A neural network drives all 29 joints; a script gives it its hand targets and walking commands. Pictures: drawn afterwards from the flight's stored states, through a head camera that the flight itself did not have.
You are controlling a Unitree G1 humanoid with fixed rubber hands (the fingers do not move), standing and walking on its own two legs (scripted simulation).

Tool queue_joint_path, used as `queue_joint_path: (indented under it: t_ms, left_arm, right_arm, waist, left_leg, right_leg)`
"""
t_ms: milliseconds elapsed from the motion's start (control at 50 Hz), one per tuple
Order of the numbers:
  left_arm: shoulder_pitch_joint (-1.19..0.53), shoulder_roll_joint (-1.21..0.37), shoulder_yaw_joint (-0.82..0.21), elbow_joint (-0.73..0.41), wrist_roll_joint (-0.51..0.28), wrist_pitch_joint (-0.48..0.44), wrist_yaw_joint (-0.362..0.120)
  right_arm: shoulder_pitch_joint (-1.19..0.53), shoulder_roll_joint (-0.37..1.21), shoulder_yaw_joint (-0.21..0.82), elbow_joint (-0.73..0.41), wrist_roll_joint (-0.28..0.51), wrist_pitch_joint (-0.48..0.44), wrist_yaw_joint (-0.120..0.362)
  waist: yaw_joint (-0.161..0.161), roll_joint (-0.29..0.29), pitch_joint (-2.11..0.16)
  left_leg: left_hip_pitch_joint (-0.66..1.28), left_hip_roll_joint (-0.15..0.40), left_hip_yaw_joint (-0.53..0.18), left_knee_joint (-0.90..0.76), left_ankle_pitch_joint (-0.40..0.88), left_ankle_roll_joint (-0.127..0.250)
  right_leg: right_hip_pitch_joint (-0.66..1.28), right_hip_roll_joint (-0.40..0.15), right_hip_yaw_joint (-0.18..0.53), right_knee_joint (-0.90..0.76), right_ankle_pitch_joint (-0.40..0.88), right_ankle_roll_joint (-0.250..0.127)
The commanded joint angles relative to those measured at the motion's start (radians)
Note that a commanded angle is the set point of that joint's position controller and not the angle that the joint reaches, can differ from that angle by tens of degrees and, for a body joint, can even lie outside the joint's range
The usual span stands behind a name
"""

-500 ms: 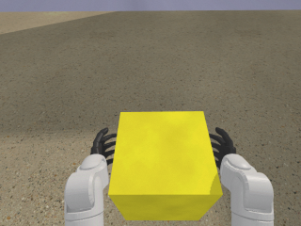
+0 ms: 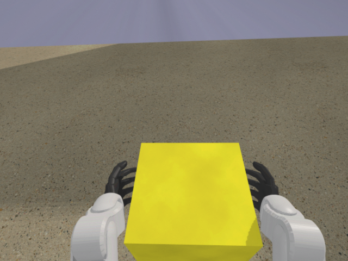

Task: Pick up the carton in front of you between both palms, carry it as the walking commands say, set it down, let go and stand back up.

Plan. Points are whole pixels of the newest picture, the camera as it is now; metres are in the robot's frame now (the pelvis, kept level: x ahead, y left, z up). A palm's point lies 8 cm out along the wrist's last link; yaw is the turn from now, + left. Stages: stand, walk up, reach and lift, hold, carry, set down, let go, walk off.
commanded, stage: carry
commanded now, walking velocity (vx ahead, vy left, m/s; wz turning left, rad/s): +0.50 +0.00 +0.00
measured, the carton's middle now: (189, 211) +0.25 +0.00 +0.03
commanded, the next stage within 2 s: none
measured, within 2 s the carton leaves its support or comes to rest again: neither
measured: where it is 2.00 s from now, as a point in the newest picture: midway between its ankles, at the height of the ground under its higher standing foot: outside the picture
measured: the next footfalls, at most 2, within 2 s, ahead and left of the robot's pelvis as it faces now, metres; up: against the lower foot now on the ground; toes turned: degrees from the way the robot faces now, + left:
left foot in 0.08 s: +0.23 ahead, +0.12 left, +0.00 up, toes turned +10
right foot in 0.50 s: +0.45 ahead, -0.10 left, +0.00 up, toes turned +19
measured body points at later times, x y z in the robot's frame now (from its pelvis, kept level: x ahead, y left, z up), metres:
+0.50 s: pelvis +0.30 +0.01 -0.01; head +0.29 +0.01 +0.44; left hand +0.56 +0.16 +0.09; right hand +0.55 -0.15 +0.09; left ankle +0.20 +0.12 -0.74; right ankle +0.42 -0.09 -0.74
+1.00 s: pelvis +0.40 +0.01 -0.01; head +0.39 +0.01 +0.44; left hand +0.66 +0.17 +0.08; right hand +0.66 -0.14 +0.08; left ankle +0.29 +0.12 -0.74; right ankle +0.42 -0.09 -0.74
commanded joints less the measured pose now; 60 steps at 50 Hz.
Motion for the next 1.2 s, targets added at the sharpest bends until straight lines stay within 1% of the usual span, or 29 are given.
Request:
queue_joint_path:
  t_ms: [0,20,40,60,80,100,120,140,160,180,200,280,360,400,420,460,480,500,520,540,580,620,640,660,700,780,840,1020,1180]
  left_arm:
    - [-0.399,-0.748,-0.626,-0.058,-0.314,0.018,-0.167]
    - [-0.406,-0.738,-0.626,-0.056,-0.315,0.024,-0.163]
    - [-0.410,-0.731,-0.628,-0.058,-0.317,0.031,-0.159]
    - [-0.413,-0.719,-0.627,-0.057,-0.316,0.037,-0.155]
    - [-0.431,-0.718,-0.639,-0.082,-0.323,0.045,-0.154]
    - [-0.444,-0.725,-0.651,-0.082,-0.329,0.047,-0.158]
    - [-0.451,-0.776,-0.667,-0.065,-0.335,0.040,-0.165]
    - [-0.452,-0.823,-0.672,-0.061,-0.337,0.030,-0.174]
    - [-0.451,-0.873,-0.676,-0.051,-0.340,0.017,-0.182]
    - [-0.450,-0.912,-0.682,-0.048,-0.339,0.004,-0.187]
    - [-0.444,-0.934,-0.687,-0.047,-0.335,-0.008,-0.188]
    - [-0.380,-0.939,-0.693,-0.055,-0.307,-0.039,-0.173]
    - [-0.378,-0.891,-0.702,-0.113,-0.314,-0.032,-0.159]
    - [-0.375,-0.854,-0.698,-0.125,-0.321,-0.016,-0.159]
    - [-0.372,-0.832,-0.693,-0.123,-0.324,-0.008,-0.160]
    - [-0.366,-0.789,-0.678,-0.115,-0.324,0.007,-0.163]
    - [-0.371,-0.764,-0.663,-0.110,-0.320,0.017,-0.165]
    - [-0.378,-0.739,-0.646,-0.096,-0.314,0.026,-0.166]
    - [-0.366,-0.740,-0.632,-0.061,-0.313,0.029,-0.167]
    - [-0.337,-0.758,-0.620,-0.032,-0.317,0.027,-0.171]
    - [-0.354,-0.825,-0.619,-0.023,-0.320,0.018,-0.182]
    - [-0.383,-0.884,-0.634,-0.030,-0.331,0.005,-0.194]
    - [-0.390,-0.899,-0.640,-0.036,-0.335,-0.002,-0.198]
    - [-0.410,-0.903,-0.647,-0.054,-0.340,-0.007,-0.203]
    - [-0.436,-0.908,-0.661,-0.067,-0.346,-0.011,-0.201]
    - [-0.384,-0.852,-0.654,-0.048,-0.331,0.002,-0.184]
    - [-0.376,-0.837,-0.651,-0.032,-0.320,0.007,-0.180]
    - [-0.412,-0.856,-0.663,-0.054,-0.330,0.003,-0.181]
    - [-0.408,-0.840,-0.657,-0.047,-0.321,0.008,-0.182]
  right_arm:
    - [-0.439,0.772,0.657,-0.047,0.328,0.005,0.149]
    - [-0.434,0.761,0.646,-0.038,0.327,0.010,0.147]
    - [-0.420,0.749,0.634,-0.023,0.326,0.015,0.146]
    - [-0.403,0.742,0.621,-0.008,0.322,0.018,0.146]
    - [-0.403,0.730,0.606,0.014,0.314,0.014,0.147]
    - [-0.386,0.762,0.605,0.029,0.322,0.011,0.150]
    - [-0.402,0.795,0.615,0.008,0.332,0.008,0.157]
    - [-0.414,0.852,0.629,0.002,0.343,-0.002,0.165]
    - [-0.435,0.898,0.648,-0.014,0.352,-0.013,0.173]
    - [-0.458,0.931,0.665,-0.026,0.360,-0.024,0.180]
    - [-0.466,0.950,0.675,-0.035,0.365,-0.034,0.186]
    - [-0.426,0.928,0.691,-0.060,0.379,-0.053,0.201]
    - [-0.388,0.867,0.680,-0.089,0.370,-0.049,0.198]
    - [-0.365,0.831,0.665,-0.088,0.353,-0.038,0.189]
    - [-0.363,0.812,0.658,-0.086,0.344,-0.031,0.184]
    - [-0.368,0.778,0.645,-0.076,0.327,-0.015,0.174]
    - [-0.371,0.760,0.639,-0.065,0.316,-0.007,0.169]
    - [-0.379,0.740,0.638,-0.060,0.312,0.005,0.163]
    - [-0.383,0.738,0.648,-0.063,0.323,0.019,0.159]
    - [-0.394,0.745,0.658,-0.070,0.333,0.026,0.160]
    - [-0.433,0.815,0.683,-0.058,0.342,0.019,0.168]
    - [-0.459,0.884,0.699,-0.053,0.352,0.002,0.178]
    - [-0.464,0.905,0.704,-0.056,0.354,-0.006,0.182]
    - [-0.468,0.923,0.709,-0.055,0.351,-0.015,0.183]
    - [-0.479,0.912,0.701,-0.067,0.349,-0.017,0.182]
    - [-0.408,0.855,0.671,-0.028,0.334,-0.007,0.175]
    - [-0.390,0.838,0.656,-0.004,0.324,-0.003,0.175]
    - [-0.427,0.857,0.663,-0.032,0.338,-0.010,0.177]
    - [-0.427,0.842,0.664,-0.031,0.333,-0.007,0.178]
  waist:
    - [0.005,-0.159,-0.001]
    - [-0.004,-0.149,-0.024]
    - [-0.018,-0.112,-0.074]
    - [-0.036,-0.043,-0.146]
    - [-0.045,0.200,-0.243]
    - [-0.047,0.345,-0.241]
    - [-0.037,0.247,-0.237]
    - [-0.038,0.153,-0.249]
    - [-0.033,0.058,-0.222]
    - [-0.025,0.052,-0.215]
    - [-0.022,0.079,-0.209]
    - [-0.020,0.133,-0.180]
    - [-0.022,0.178,-0.136]
    - [-0.027,0.172,-0.133]
    - [-0.027,0.163,-0.133]
    - [-0.015,0.099,-0.117]
    - [-0.016,0.075,-0.133]
    - [-0.017,-0.053,-0.182]
    - [-0.004,-0.167,-0.264]
    - [0.002,-0.212,-0.280]
    - [-0.009,-0.173,-0.270]
    - [-0.018,-0.157,-0.271]
    - [-0.013,-0.143,-0.277]
    - [-0.012,-0.095,-0.267]
    - [-0.009,-0.026,-0.253]
    - [-0.013,0.004,-0.253]
    - [-0.014,0.012,-0.244]
    - [-0.016,0.031,-0.209]
    - [-0.016,0.012,-0.169]
  left_leg:
    - [0.070,-0.028,0.051,-0.052,0.012,0.020]
    - [0.168,-0.055,0.089,-0.078,-0.017,0.028]
    - [0.328,-0.106,0.137,-0.102,-0.076,0.030]
    - [0.550,-0.049,0.053,-0.102,-0.116,0.036]
    - [0.757,0.224,-0.413,-0.212,-0.281,0.162]
    - [0.818,0.321,-0.680,-0.345,-0.172,0.232]
    - [0.796,0.321,-0.595,-0.319,-0.052,0.232]
    - [0.746,0.294,-0.507,-0.288,0.027,0.218]
    - [0.666,0.273,-0.412,-0.295,0.045,0.180]
    - [0.602,0.251,-0.340,-0.323,-0.004,0.146]
    - [0.567,0.230,-0.273,-0.342,0.015,0.128]
    - [0.557,0.181,-0.097,-0.330,0.283,0.126]
    - [0.558,0.141,0.007,-0.276,0.460,0.112]
    - [0.560,0.132,0.032,-0.236,0.473,0.097]
    - [0.554,0.124,0.042,-0.199,0.446,0.086]
    - [0.490,0.084,0.076,-0.079,0.331,0.036]
    - [0.408,0.070,0.063,-0.022,0.238,0.004]
    - [0.303,0.022,0.040,0.086,-0.048,-0.034]
    - [0.206,-0.018,-0.017,0.144,-0.344,-0.050]
    - [0.192,-0.023,-0.046,0.173,-0.495,-0.046]
    - [0.226,-0.017,-0.081,0.033,-0.520,-0.024]
    - [0.357,-0.017,-0.056,-0.170,-0.292,-0.019]
    - [0.405,-0.010,-0.054,-0.193,-0.201,-0.022]
    - [0.388,0.025,-0.077,-0.181,-0.141,-0.023]
    - [0.415,0.056,-0.079,-0.104,0.062,-0.022]
    - [0.411,0.049,-0.075,-0.059,0.229,-0.020]
    - [0.417,0.049,-0.073,-0.046,0.304,-0.021]
    - [0.447,0.068,-0.071,-0.049,0.371,-0.005]
    - [0.402,0.059,-0.068,-0.068,0.196,0.007]
  right_leg:
    - [-0.005,-0.220,0.066,-0.008,0.430,-0.091]
    - [-0.022,-0.207,0.033,0.079,0.507,-0.076]
    - [-0.068,-0.166,-0.024,0.236,0.572,-0.052]
    - [-0.196,-0.139,-0.037,0.433,0.492,-0.021]
    - [-0.457,-0.035,-0.024,0.759,0.285,0.037]
    - [-0.665,0.051,0.060,0.942,-0.135,0.035]
    - [-0.708,-0.013,0.161,1.057,-0.155,0.007]
    - [-0.708,-0.053,0.183,1.076,-0.120,-0.013]
    - [-0.691,-0.091,0.191,1.018,-0.056,-0.022]
    - [-0.656,-0.114,0.196,0.939,0.000,-0.022]
    - [-0.625,-0.109,0.168,0.885,0.032,-0.017]
    - [-0.584,-0.065,0.081,0.633,0.068,0.018]
    - [-0.531,-0.021,0.012,0.395,0.195,0.019]
    - [-0.474,-0.009,-0.008,0.318,0.284,0.018]
    - [-0.430,-0.003,-0.017,0.274,0.328,0.019]
    - [-0.264,0.001,-0.039,0.089,0.500,0.022]
    - [-0.123,-0.059,0.007,0.101,0.617,0.016]
    - [0.029,-0.223,0.165,0.202,1.044,-0.034]
    - [0.168,-0.327,0.283,0.237,1.183,-0.147]
    - [0.136,-0.351,0.336,0.181,1.095,-0.183]
    - [0.071,-0.311,0.294,0.126,0.862,-0.158]
    - [-0.008,-0.241,0.194,0.135,0.670,-0.082]
    - [-0.041,-0.210,0.159,0.146,0.589,-0.062]
    - [-0.041,-0.184,0.111,0.175,0.571,-0.048]
    - [-0.082,-0.158,0.104,0.234,0.675,-0.049]
    - [-0.102,-0.156,0.098,0.319,0.816,-0.055]
    - [-0.130,-0.147,0.085,0.343,0.825,-0.049]
    - [-0.195,-0.128,0.074,0.356,0.616,-0.035]
    - [-0.192,-0.139,0.083,0.329,0.550,-0.033]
